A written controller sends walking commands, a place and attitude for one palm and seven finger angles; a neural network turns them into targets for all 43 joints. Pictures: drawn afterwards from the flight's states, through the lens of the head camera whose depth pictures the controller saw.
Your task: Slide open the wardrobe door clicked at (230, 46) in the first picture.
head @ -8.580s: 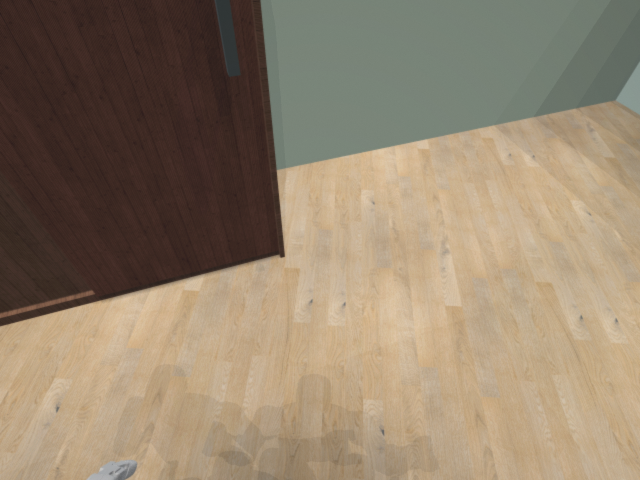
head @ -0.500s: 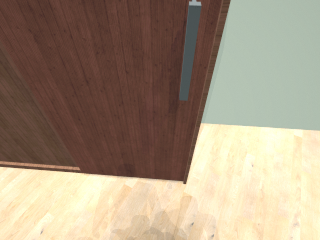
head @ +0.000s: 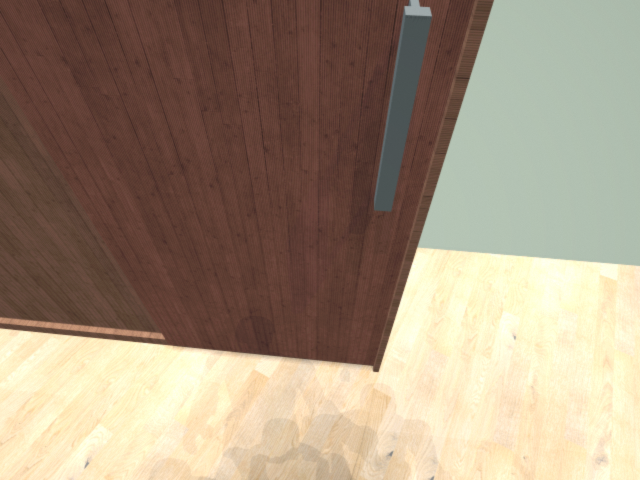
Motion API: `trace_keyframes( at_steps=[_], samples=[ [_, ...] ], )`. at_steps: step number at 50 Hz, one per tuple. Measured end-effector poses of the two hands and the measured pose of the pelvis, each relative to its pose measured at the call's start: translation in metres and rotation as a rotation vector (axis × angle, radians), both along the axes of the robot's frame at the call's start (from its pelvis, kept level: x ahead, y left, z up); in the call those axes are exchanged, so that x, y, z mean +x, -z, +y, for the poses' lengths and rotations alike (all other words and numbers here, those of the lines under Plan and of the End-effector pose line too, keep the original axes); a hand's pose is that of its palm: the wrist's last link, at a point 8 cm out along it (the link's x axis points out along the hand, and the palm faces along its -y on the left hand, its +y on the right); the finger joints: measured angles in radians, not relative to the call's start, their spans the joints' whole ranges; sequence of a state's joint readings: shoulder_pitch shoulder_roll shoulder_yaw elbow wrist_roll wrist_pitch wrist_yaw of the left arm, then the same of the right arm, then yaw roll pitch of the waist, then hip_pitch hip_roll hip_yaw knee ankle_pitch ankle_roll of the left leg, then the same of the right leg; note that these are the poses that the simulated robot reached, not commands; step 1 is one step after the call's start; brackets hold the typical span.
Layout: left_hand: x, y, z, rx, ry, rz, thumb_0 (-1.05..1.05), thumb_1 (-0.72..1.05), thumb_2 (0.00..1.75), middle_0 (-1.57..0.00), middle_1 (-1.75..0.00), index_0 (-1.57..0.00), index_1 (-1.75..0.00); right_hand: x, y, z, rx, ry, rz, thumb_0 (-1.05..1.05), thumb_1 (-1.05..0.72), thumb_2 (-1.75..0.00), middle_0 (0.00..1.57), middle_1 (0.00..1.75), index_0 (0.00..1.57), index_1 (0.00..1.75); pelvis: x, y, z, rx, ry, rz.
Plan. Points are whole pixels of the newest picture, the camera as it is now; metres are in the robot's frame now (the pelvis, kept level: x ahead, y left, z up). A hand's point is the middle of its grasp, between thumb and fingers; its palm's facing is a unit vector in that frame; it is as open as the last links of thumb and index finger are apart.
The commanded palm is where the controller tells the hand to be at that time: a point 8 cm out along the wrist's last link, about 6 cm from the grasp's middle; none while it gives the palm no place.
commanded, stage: look again from close up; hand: right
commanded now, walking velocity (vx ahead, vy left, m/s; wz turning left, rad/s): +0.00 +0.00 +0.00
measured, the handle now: (396, 118) +0.55 -0.06 +0.18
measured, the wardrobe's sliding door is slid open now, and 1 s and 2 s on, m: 0.00 0.00 0.00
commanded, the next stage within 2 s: raise the hand with hooked fingers in 0.62 s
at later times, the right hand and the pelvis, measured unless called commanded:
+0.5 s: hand out of the picture +0.05 -0.20 -0.17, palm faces -0.03 +0.96 -0.27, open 7.4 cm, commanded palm none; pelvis +0.02 +0.01 +0.00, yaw +0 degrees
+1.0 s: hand (496, 415) +0.21 -0.18 +0.01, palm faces +0.08 +0.99 -0.09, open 7.9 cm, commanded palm +0.14 -0.26 -0.03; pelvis -0.01 +0.03 -0.06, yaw -1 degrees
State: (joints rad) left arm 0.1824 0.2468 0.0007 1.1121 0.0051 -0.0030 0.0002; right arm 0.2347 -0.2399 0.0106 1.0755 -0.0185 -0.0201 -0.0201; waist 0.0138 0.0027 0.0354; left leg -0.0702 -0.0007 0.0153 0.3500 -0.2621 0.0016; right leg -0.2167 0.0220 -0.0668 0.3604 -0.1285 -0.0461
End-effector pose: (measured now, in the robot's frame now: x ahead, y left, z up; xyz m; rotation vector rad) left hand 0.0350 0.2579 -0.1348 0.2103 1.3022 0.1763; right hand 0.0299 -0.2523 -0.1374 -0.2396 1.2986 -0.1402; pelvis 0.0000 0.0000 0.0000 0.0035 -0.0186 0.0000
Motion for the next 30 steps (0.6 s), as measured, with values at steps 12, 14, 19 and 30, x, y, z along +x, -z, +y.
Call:
trace_keyframes(
  at_steps=[12,14,19,30],
  samples=[
    [0.020,-0.001,0.007,0.006,0.012,-0.015,0.01,0.91,0.90,-0.21,-0.30,-0.20,-0.29,0.015,-0.003,0.000,-0.013,-0.004,-0.002,0.01,-0.90,-0.90,0.21,0.29,0.20,0.30,0.012,-0.001,0.004,-0.005,-0.004,0.002],
    [0.023,-0.002,0.008,0.008,0.013,-0.020,0.01,0.91,0.90,-0.21,-0.30,-0.20,-0.29,0.016,-0.003,0.000,-0.015,-0.003,-0.001,0.01,-0.90,-0.90,0.21,0.29,0.20,0.30,0.014,-0.001,0.005,-0.006,-0.004,0.002],
    [0.029,-0.002,0.011,0.011,0.017,-0.028,0.01,0.91,0.90,-0.21,-0.30,-0.20,-0.29,0.018,-0.004,0.000,-0.017,0.001,-0.001,0.01,-0.90,-0.90,0.21,0.29,0.20,0.30,0.017,-0.001,0.007,-0.007,-0.004,-0.001],
    [0.030,-0.002,0.016,0.013,0.023,-0.021,0.01,0.91,0.90,-0.21,-0.30,-0.20,-0.29,0.013,-0.004,0.004,-0.017,0.011,0.016,0.01,-0.90,-0.90,0.21,0.29,0.20,0.30,0.019,-0.002,0.011,-0.010,-0.003,-0.002]
  ],
)
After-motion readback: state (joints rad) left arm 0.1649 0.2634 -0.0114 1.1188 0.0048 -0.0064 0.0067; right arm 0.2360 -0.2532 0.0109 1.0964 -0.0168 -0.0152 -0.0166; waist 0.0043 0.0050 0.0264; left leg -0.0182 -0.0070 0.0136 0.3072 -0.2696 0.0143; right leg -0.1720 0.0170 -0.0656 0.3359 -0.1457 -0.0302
